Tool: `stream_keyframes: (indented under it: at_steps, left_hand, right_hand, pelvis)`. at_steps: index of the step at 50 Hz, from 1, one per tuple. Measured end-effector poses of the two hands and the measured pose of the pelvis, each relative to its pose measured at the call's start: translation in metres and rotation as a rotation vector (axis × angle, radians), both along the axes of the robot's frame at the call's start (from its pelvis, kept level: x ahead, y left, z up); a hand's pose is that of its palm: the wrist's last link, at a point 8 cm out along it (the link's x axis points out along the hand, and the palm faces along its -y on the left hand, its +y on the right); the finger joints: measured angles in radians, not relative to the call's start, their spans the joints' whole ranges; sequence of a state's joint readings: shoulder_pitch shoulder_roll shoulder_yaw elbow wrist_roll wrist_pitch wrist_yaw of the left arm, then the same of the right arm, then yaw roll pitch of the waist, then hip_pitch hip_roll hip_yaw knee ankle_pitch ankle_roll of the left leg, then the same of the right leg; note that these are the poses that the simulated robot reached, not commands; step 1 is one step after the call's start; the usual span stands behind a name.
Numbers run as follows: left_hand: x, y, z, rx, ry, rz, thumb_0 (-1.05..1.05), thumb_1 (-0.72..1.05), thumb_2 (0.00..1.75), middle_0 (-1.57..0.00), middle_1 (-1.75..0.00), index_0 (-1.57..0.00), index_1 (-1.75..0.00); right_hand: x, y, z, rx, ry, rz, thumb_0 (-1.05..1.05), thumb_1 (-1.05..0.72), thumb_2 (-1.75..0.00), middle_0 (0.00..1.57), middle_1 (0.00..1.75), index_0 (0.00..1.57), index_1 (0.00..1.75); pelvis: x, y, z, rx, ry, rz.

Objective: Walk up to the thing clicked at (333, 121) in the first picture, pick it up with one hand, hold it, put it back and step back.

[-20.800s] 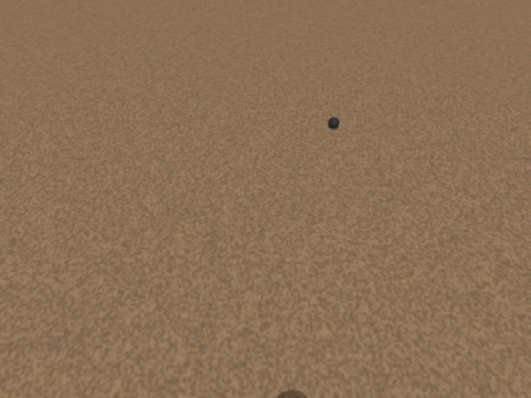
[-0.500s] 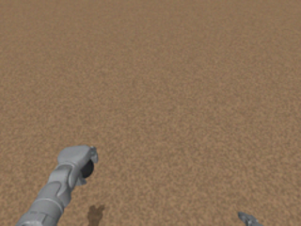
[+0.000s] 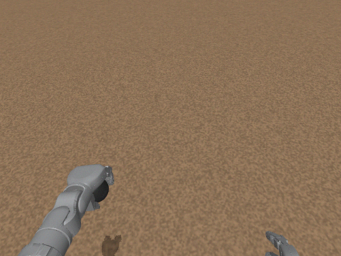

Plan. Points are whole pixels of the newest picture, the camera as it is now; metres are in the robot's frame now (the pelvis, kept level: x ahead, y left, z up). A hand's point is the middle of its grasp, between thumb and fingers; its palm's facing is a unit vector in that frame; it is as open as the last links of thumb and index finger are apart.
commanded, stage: hold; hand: left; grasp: from above
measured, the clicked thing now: (95, 189) +0.31 +0.23 -0.06
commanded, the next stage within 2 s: crouch in 0.58 s
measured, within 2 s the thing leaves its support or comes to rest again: neither
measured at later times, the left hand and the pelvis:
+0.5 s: hand (93, 196) +0.28 +0.22 -0.04, palm faces -0.46 -0.06 -0.89, open 8.8 cm; pelvis +0.00 +0.00 +0.00, yaw +0 degrees
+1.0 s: hand (98, 204) +0.28 +0.22 -0.09, palm faces -0.46 -0.05 -0.88, open 8.8 cm; pelvis -0.01 +0.00 +0.00, yaw +1 degrees
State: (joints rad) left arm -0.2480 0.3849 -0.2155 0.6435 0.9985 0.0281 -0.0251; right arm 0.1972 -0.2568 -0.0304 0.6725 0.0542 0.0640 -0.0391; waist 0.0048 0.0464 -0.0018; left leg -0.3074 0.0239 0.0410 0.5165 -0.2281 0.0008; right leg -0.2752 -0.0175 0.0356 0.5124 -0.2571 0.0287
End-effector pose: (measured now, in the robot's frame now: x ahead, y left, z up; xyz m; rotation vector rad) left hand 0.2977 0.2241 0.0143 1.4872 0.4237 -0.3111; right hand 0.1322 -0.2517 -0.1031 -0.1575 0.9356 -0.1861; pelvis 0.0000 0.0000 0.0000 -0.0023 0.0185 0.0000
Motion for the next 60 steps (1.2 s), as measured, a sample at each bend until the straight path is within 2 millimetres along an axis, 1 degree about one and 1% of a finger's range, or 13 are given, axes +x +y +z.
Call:
stream_keyframes:
  at_steps: [6,17,31,38,41,46,49,52,56,60]
  left_hand:
    - [-0.002,0.001,0.003,0.002,0.004,0.002,0.00,0.11,0.66,-0.61,-0.73,-0.69,-0.72]
    - [-0.008,-0.003,0.000,-0.008,0.011,-0.006,0.00,0.10,0.68,-0.61,-0.74,-0.68,-0.73]
    - [-0.005,-0.005,0.002,-0.001,-0.002,-0.006,0.00,0.09,0.70,-0.61,-0.75,-0.68,-0.73]
    - [-0.007,-0.006,-0.001,-0.011,0.008,-0.011,0.00,0.10,0.69,-0.60,-0.76,-0.68,-0.73]
    - [-0.008,-0.006,-0.005,-0.009,0.005,-0.014,0.00,0.10,0.68,-0.60,-0.76,-0.68,-0.73]
    - [-0.011,-0.005,-0.022,0.001,0.002,-0.012,0.00,0.10,0.67,-0.60,-0.75,-0.68,-0.73]
    - [-0.011,-0.004,-0.037,0.014,0.009,-0.011,0.00,0.10,0.67,-0.61,-0.75,-0.69,-0.72]
    - [-0.010,-0.004,-0.056,0.028,0.024,-0.012,0.00,0.10,0.66,-0.61,-0.74,-0.69,-0.72]
    - [-0.004,-0.004,-0.087,0.045,0.031,-0.027,0.00,0.10,0.66,-0.62,-0.74,-0.70,-0.72]
    - [0.005,-0.003,-0.124,0.054,0.015,-0.045,0.00,0.10,0.67,-0.62,-0.74,-0.70,-0.72]
  right_hand:
    - [0.003,0.003,0.001,0.008,-0.012,0.004,0.01,-0.91,-0.90,0.20,0.30,0.20,0.30]
    - [0.003,0.002,0.001,0.007,-0.013,0.009,0.01,-0.91,-0.90,0.20,0.30,0.20,0.30]
    - [-0.004,-0.004,0.001,-0.004,0.007,-0.001,0.01,-0.91,-0.90,0.20,0.30,0.20,0.30]
    - [-0.003,-0.004,0.002,-0.004,0.003,-0.007,0.01,-0.91,-0.91,0.20,0.30,0.20,0.30]
    - [-0.003,-0.003,0.001,-0.004,0.005,-0.007,0.01,-0.91,-0.90,0.20,0.30,0.20,0.30]
    - [-0.005,-0.002,-0.001,-0.009,0.025,-0.001,0.01,-0.90,-0.90,0.20,0.30,0.20,0.30]
    - [-0.010,-0.003,-0.005,-0.016,0.052,0.002,0.01,-0.90,-0.90,0.20,0.30,0.20,0.30]
    - [-0.019,-0.007,-0.011,-0.028,0.087,0.002,0.01,-0.90,-0.90,0.20,0.30,0.20,0.30]
    - [-0.037,-0.014,-0.028,-0.056,0.142,-0.006,0.01,-0.90,-0.90,0.20,0.30,0.20,0.30]
    - [-0.061,-0.023,-0.054,-0.093,0.204,-0.019,0.01,-0.90,-0.90,0.20,0.30,0.20,0.30]
  pelvis:
    - [0.000,0.000,0.001,0.001,-0.007,0.000]
    - [-0.002,-0.002,0.001,0.002,-0.012,0.001]
    - [-0.004,-0.004,0.002,0.003,-0.014,0.002]
    - [-0.003,-0.003,0.002,0.003,-0.011,0.001]
    - [-0.002,-0.003,0.002,0.003,-0.009,0.002]
    - [-0.003,-0.003,0.000,0.003,0.008,0.007]
    - [-0.005,-0.002,-0.003,0.001,0.030,0.011]
    - [-0.006,-0.002,-0.009,-0.002,0.065,0.014]
    - [-0.011,-0.001,-0.025,-0.010,0.137,0.017]
    - [-0.017,0.001,-0.053,-0.019,0.227,0.017]
